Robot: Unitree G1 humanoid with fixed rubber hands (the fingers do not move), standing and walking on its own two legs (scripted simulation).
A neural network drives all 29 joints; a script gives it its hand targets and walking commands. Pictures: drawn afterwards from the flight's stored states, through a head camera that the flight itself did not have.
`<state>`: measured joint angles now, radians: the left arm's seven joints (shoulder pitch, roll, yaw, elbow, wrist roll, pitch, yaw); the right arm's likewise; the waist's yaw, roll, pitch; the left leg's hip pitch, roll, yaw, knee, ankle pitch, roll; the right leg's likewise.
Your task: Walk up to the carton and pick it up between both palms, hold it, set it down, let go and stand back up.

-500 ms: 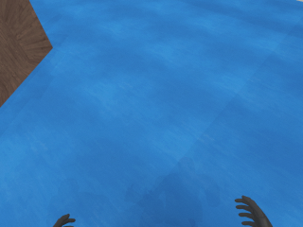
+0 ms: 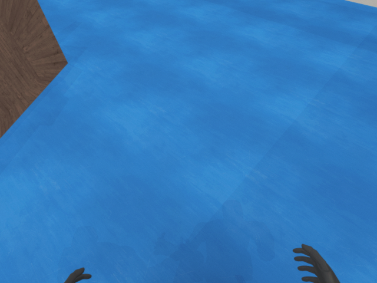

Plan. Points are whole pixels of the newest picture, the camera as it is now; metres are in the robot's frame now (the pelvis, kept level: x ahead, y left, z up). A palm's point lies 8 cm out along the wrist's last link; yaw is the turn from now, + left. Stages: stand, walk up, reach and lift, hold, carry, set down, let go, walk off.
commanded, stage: stand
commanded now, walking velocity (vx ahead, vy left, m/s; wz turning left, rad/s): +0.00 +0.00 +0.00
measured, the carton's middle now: out of the picture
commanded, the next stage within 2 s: walk up in 1.56 s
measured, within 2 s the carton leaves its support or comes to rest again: neither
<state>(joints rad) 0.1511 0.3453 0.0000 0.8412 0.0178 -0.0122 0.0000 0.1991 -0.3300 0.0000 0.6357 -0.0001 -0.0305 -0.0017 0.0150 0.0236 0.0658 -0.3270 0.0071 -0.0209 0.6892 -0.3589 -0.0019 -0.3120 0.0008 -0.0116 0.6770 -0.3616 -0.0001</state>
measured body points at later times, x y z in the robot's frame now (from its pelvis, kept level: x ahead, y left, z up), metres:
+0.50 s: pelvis -0.01 -0.01 +0.00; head +0.01 -0.03 +0.45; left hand +0.10 +0.29 -0.11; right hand +0.12 -0.29 -0.11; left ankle +0.00 +0.12 -0.72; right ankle +0.00 -0.12 -0.72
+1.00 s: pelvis -0.01 -0.01 +0.01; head +0.00 -0.03 +0.46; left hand +0.08 +0.29 -0.10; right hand +0.09 -0.30 -0.11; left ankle +0.00 +0.12 -0.72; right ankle +0.00 -0.12 -0.72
